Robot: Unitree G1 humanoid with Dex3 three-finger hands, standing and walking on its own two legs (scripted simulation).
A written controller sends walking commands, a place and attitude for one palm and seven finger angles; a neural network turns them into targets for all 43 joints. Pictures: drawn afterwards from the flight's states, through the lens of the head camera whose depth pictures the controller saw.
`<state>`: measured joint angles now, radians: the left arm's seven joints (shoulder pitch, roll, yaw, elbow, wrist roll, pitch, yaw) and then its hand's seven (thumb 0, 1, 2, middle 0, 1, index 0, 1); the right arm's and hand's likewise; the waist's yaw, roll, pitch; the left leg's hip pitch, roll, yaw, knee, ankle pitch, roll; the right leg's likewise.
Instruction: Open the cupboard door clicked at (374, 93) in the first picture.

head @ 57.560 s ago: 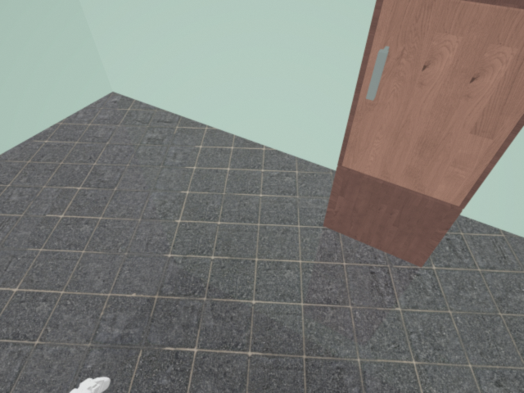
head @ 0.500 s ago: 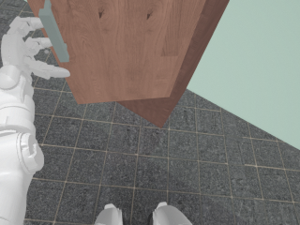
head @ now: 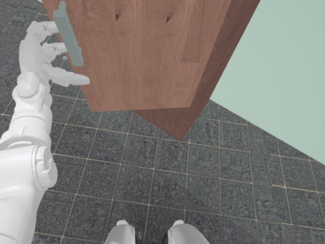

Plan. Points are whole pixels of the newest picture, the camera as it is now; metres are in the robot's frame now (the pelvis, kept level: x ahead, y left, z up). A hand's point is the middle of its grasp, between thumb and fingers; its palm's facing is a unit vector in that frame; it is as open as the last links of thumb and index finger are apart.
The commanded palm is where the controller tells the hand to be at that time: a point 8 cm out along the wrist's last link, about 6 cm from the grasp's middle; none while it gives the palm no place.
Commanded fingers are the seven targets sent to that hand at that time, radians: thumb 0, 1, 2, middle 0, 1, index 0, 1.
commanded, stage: slide the fingers in behind the handle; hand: left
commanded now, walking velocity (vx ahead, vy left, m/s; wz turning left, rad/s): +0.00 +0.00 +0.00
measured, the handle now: (71, 35) +0.60 +0.18 +0.11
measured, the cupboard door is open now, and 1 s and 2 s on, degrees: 40 40 42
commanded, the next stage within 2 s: close the thumb around the handle in 0.88 s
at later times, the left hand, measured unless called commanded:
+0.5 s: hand (81, 54) +0.54 +0.15 +0.10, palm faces +0.06 -1.00 -0.01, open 14.1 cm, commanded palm +0.52 +0.18 +0.10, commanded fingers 0.00 -0.50 0.30 -0.30 -1.20 -0.30 -1.20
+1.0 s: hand (81, 55) +0.54 +0.15 +0.10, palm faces +0.07 -1.00 -0.01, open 14.1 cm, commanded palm +0.52 +0.18 +0.10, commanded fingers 0.00 -0.39 0.35 -0.31 -1.21 -0.31 -1.21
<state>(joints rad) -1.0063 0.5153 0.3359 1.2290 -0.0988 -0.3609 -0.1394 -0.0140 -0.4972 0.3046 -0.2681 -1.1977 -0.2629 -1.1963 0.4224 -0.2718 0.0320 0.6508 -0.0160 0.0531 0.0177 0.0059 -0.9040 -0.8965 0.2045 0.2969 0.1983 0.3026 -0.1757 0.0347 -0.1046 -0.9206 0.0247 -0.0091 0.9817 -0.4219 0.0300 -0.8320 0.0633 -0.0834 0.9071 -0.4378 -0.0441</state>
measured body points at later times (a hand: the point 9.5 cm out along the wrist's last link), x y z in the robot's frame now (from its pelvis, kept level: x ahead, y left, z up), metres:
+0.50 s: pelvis +0.01 +0.00 +0.00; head +0.13 +0.02 +0.43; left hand +0.53 +0.21 +0.11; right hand -0.03 -0.25 -0.11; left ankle +0.02 +0.10 -0.68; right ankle -0.01 -0.10 -0.68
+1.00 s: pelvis +0.00 +0.00 +0.00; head +0.13 +0.02 +0.43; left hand +0.53 +0.20 +0.10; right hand -0.02 -0.26 -0.11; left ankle +0.02 +0.10 -0.68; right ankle -0.01 -0.10 -0.68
